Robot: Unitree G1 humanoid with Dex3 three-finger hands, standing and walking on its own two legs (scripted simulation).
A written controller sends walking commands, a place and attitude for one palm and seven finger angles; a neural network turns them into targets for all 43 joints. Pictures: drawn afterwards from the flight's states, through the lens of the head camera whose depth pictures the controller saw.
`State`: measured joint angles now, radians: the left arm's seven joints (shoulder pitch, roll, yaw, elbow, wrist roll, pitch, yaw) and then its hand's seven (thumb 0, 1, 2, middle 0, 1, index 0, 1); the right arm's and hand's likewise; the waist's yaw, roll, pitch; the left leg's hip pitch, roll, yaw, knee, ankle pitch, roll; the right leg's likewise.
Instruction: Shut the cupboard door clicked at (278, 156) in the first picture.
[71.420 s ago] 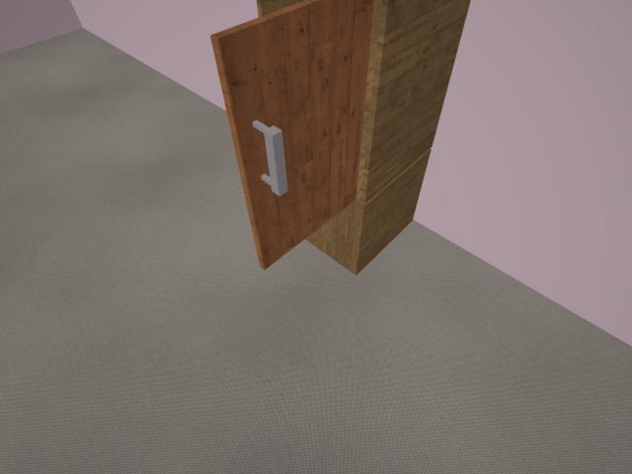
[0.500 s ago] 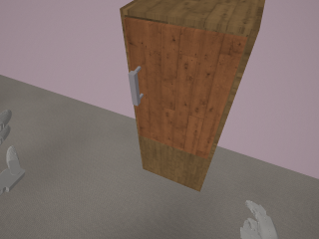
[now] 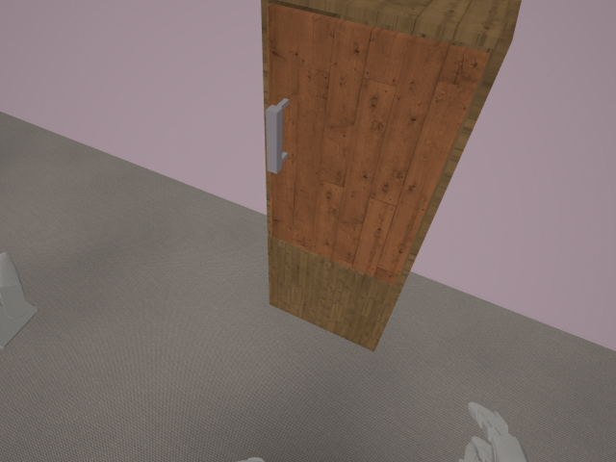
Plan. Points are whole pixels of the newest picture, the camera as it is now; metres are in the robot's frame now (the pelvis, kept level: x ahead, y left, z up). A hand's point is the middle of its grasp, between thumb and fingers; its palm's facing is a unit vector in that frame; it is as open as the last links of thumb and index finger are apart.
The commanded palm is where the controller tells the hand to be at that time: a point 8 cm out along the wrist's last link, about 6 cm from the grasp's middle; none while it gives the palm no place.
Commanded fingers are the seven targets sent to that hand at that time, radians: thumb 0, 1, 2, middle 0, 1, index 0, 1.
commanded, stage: step back with the hand held close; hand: left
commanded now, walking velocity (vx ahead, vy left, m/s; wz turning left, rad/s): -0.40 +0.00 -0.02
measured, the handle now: (279, 136) +0.72 +0.09 +0.03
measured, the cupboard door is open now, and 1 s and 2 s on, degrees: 0 0 0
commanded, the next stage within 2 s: stop stepping back and stand still in 0.54 s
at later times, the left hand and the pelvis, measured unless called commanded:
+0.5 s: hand out of the picture +0.11 +0.31 +0.20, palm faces +0.48 -0.77 -0.42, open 7.4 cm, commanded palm +0.04 +0.33 +0.20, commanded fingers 0.00 0.90 0.90 -0.20 -0.30 -0.20 -0.30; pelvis -0.08 +0.02 +0.01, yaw +3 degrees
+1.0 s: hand out of the picture -0.07 +0.36 +0.20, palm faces +0.45 -0.80 -0.40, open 7.4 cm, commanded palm -0.09 +0.39 +0.20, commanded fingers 0.00 0.90 0.90 -0.20 -0.30 -0.20 -0.30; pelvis -0.24 +0.10 -0.01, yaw -3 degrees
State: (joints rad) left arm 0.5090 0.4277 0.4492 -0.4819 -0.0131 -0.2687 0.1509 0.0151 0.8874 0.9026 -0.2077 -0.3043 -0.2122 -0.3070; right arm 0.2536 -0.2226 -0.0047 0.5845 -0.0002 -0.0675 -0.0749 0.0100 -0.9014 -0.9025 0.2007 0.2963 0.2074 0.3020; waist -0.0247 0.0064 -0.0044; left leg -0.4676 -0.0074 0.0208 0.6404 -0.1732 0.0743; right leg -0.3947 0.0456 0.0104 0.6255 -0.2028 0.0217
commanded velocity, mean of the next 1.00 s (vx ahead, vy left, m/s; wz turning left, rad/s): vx -0.13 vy -0.03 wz -0.06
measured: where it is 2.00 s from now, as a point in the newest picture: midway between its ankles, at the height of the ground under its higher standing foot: outside the picture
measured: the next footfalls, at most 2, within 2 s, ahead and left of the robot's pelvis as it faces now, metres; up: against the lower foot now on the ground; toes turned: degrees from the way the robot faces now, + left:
right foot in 0.64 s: -0.17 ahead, -0.11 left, +0.00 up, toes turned -1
left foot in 0.72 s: +0.07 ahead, +0.09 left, +0.02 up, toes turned +4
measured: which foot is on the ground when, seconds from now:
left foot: down 0.00-0.64, up 0.66-0.70, down 0.72-0.86, up 0.88-1.00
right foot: down 0.00-0.38, up 0.40-0.62, down 0.64-0.76, up 0.78-0.88, down 0.90-1.00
